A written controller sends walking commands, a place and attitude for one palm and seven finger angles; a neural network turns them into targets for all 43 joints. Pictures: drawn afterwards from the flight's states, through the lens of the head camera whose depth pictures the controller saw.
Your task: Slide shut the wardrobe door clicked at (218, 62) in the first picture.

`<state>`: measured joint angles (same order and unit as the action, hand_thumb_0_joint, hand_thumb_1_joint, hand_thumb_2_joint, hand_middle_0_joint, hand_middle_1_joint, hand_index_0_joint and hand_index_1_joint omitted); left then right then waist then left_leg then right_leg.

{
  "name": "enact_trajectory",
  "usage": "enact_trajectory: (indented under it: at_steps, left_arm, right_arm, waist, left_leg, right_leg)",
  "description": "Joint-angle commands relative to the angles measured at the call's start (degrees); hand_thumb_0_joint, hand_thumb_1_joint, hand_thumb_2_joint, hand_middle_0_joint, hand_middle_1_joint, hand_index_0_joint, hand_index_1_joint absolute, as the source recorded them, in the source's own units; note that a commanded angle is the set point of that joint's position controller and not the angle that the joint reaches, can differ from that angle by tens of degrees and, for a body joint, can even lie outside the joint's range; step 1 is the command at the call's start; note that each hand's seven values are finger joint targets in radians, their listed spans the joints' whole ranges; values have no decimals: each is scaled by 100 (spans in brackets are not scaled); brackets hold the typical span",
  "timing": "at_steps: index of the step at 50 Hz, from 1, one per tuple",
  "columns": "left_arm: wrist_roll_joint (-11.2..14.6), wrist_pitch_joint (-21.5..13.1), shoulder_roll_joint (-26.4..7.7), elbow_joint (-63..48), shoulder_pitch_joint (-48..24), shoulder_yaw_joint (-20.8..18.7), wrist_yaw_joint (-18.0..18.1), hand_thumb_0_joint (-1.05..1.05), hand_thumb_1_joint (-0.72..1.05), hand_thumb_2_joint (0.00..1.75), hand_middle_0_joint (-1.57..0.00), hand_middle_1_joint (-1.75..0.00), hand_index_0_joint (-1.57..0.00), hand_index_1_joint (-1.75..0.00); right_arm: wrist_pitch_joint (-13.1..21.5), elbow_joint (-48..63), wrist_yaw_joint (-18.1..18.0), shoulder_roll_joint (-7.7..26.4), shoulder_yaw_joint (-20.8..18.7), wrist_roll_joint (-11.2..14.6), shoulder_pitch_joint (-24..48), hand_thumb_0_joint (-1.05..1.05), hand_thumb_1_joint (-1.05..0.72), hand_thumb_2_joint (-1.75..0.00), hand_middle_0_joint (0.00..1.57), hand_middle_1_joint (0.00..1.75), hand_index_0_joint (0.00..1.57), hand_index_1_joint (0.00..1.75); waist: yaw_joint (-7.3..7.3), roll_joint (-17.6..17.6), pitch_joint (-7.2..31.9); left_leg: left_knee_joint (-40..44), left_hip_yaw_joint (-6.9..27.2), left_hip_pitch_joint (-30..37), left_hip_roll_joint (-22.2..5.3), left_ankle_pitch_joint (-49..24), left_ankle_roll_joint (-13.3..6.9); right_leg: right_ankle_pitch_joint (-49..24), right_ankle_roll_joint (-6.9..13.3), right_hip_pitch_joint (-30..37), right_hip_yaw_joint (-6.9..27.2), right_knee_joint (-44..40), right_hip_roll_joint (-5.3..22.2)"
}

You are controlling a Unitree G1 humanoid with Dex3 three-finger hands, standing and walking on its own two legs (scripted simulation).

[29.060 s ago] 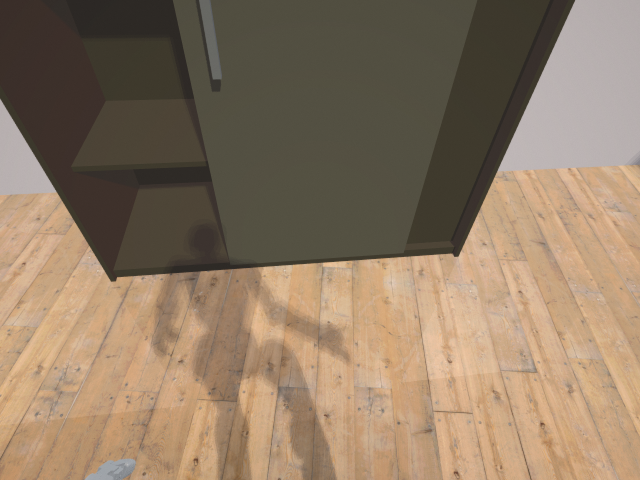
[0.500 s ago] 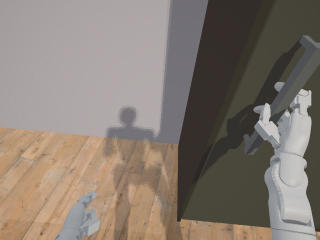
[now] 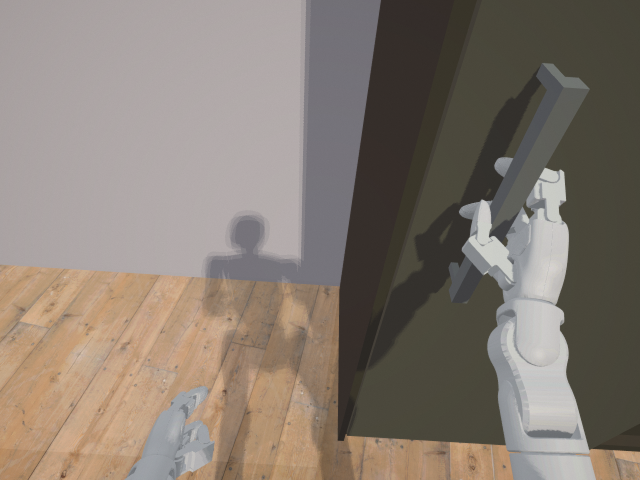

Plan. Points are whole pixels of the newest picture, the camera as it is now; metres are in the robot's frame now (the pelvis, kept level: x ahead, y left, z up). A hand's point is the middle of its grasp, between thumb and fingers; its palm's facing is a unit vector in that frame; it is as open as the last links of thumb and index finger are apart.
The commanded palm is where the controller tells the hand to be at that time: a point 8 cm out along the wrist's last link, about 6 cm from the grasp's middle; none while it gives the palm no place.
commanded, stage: loosen the grip on the handle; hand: right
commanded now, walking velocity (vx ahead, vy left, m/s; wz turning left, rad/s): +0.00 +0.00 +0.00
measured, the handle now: (495, 205) +0.36 -0.18 +0.20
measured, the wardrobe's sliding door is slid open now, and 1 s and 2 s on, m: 0.00 0.00 0.00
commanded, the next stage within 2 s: slip the hand off the handle in 0.64 s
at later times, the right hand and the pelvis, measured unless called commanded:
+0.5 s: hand (488, 240) +0.32 -0.16 +0.19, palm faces +0.32 +0.95 -0.04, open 14.2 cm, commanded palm +0.28 -0.20 +0.18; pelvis -0.02 +0.06 +0.00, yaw -3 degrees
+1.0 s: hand (519, 244) +0.32 -0.20 +0.19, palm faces +0.27 +0.96 -0.02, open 14.7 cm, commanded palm +0.28 -0.24 +0.18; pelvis +0.01 +0.04 -0.01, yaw -3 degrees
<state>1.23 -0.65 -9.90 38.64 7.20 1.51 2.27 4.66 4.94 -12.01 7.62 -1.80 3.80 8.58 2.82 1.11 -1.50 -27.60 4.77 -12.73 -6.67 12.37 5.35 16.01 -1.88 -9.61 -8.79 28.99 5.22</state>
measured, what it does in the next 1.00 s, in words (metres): stands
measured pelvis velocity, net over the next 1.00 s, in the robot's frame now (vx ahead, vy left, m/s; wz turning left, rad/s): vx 0.01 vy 0.04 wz -0.05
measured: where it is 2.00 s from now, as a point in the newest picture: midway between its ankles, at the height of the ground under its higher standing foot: outside the picture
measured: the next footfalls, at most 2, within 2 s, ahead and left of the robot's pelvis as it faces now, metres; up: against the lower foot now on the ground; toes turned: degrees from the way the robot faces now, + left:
none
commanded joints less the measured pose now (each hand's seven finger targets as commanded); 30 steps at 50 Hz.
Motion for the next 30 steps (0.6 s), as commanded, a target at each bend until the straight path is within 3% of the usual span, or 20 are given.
enact_trajectory:
  at_steps: [1,2,3,4,5,6,7,8,9,11,12,14,15,17,19,22,23,25,26,30]
  left_arm:
    - [-26,-282,-592,-912,-801,-248,71,0,90,90,-20,-30,-20,-30]
    - [-17,-268,-626,-873,-763,-279,81,0,90,90,-20,-30,-20,-30]
    - [-303,-667,-974,-684,-364,-773,91,0,90,90,-20,-30,-20,-30]
    - [-237,-951,-573,-845,-40,-543,19,0,90,90,-20,-30,-20,-30]
    - [166,-1055,-703,-788,102,-613,-17,0,90,90,-20,-30,-20,-30]
    - [62,-957,-801,-694,390,-577,-153,0,90,90,-20,-30,-20,-30]
    - [67,-1021,-739,-817,217,-587,-143,0,90,90,-20,-30,-20,-30]
    - [18,-1123,-757,-748,88,-554,-110,0,90,90,-20,-30,-20,-30]
    - [-1,-1187,-742,-725,-19,-476,-105,0,90,90,-20,-30,-20,-30]
    - [35,-1287,-712,-747,25,-380,-167,0,90,90,-20,-30,-20,-30]
    - [29,-1316,-720,-718,87,-381,-185,0,90,90,-20,-30,-20,-30]
    - [30,-1392,-778,-788,80,-363,-195,0,90,90,-20,-30,-20,-30]
    - [33,-1440,-791,-820,10,-370,-171,0,90,90,-20,-30,-20,-30]
    - [42,-1531,-839,-771,-42,-352,-110,0,90,90,-20,-30,-20,-30]
    - [40,-1620,-886,-705,-58,-355,-38,0,90,90,-20,-30,-20,-30]
    - [54,-1689,-926,-611,-47,-375,8,0,90,90,-20,-30,-20,-30]
    - [53,-1696,-971,-658,-57,-432,15,0,90,90,-20,-30,-20,-30]
    - [64,-1740,-954,-692,-148,-424,42,0,90,90,-20,-30,-20,-30]
    - [59,-1775,-957,-697,-133,-411,49,0,90,90,-20,-30,-20,-30]
    - [54,-1818,-1020,-652,-110,-419,98,0,90,90,-20,-30,-20,-30]
  right_arm:
    - [594,1660,502,-77,1198,-263,1821,0,-90,-90,45,140,45,140]
    - [597,1694,484,81,1101,-260,1797,0,-90,-90,45,140,45,140]
    - [743,1154,276,5462,-3831,-950,6081,0,-90,-90,45,140,45,140]
    - [-9,-1921,674,624,-742,-656,3740,0,-78,-84,45,140,45,140]
    - [175,62,680,444,-713,-12,2747,0,-66,-78,45,140,45,140]
    - [237,343,878,61,-629,277,2495,0,-54,-73,45,140,45,140]
    - [296,493,925,359,-1090,645,2297,0,-42,-67,45,140,45,140]
    - [399,827,907,662,-1312,856,2346,0,-30,-61,45,140,45,140]
    - [477,542,895,497,-1065,773,2436,0,-17,-55,45,140,45,140]
    - [709,195,768,387,-571,418,2431,0,7,-43,45,140,45,140]
    - [793,-18,675,391,-434,164,2466,0,19,-37,45,140,45,140]
    - [1020,-191,588,637,-521,-60,2552,0,43,-26,44,138,44,138]
    - [1161,-252,596,752,-536,-99,2665,0,55,-20,42,137,42,137]
    - [1406,-635,675,1037,-723,-44,2926,0,55,-20,40,133,40,133]
    - [1609,-855,841,1227,-751,46,3510,0,55,-20,37,130,37,130]
    - [1752,-1094,1081,1386,-845,226,3765,0,55,-20,33,125,33,125]
    - [1778,-992,1133,1861,-1368,299,3462,0,55,-20,32,123,32,123]
    - [1775,-922,1265,1756,-1319,427,3282,0,55,-20,29,120,29,120]
    - [1764,-833,1315,1638,-1261,528,3286,0,55,-20,28,118,28,118]
    - [1652,-891,1410,1729,-1532,839,2892,0,55,-20,25,115,25,115]
  waist:
    - [-366,119,1341]
    - [-379,37,1398]
    - [158,-2011,-306]
    - [-492,-1341,1771]
    - [-197,-662,1845]
    - [-123,438,2851]
    - [85,1516,3083]
    - [142,1403,2977]
    - [80,861,2561]
    - [-93,181,1506]
    - [-214,48,1034]
    - [-141,-175,902]
    - [-142,-333,847]
    - [-185,-755,518]
    - [-260,-845,589]
    - [-239,-444,928]
    - [-59,-324,1260]
    - [-34,-169,1376]
    - [-54,-228,1377]
    - [-36,-419,1069]
  left_leg:
    - [81,-252,100,213,-1704,-493]
    - [105,-252,145,194,-1735,-484]
    - [420,-208,-882,437,-1952,-678]
    - [-666,-915,222,757,-2777,-757]
    - [-492,-942,109,689,-2070,-606]
    - [-490,-842,169,665,-1765,-544]
    - [-415,-695,208,572,-1443,-596]
    - [-177,-748,465,557,-1455,-624]
    - [-5,-843,621,592,-1681,-630]
    - [245,-838,358,573,-871,-563]
    - [326,-822,133,553,-516,-556]
    - [248,-833,-47,603,-139,-565]
    - [260,-813,-111,600,220,-542]
    - [549,-646,-301,530,1069,-497]
    - [712,-445,-408,489,1635,-466]
    - [602,-364,-340,468,1703,-486]
    - [529,-338,-25,455,1660,-501]
    - [472,-314,83,440,1524,-508]
    - [455,-324,76,448,1437,-506]
    - [489,-326,-14,437,1267,-485]
  right_leg:
    - [-1261,391,693,337,-594,323]
    - [-1304,398,745,347,-576,312]
    - [-1969,549,-199,-1,-468,560]
    - [-3671,230,504,943,-897,-102]
    - [-5035,-119,989,745,-463,135]
    - [-5502,-379,1667,761,-265,200]
    - [-5354,-400,2057,547,-202,124]
    - [-4215,-323,1666,389,-154,-52]
    - [-2912,-208,1013,265,-232,-198]
    - [-1267,32,71,300,-473,-280]
    - [-869,83,-119,341,-545,-240]
    - [-504,164,-190,362,-599,-253]
    - [-193,183,-281,352,-600,-265]
    - [479,243,-513,337,-576,-303]
    - [638,291,-497,279,-403,-405]
    - [747,274,-579,354,-312,-433]
    - [673,280,-580,389,-326,-426]
    - [568,293,-626,416,-287,-472]
    - [511,298,-626,455,-274,-476]
    - [258,301,-761,517,-182,-464]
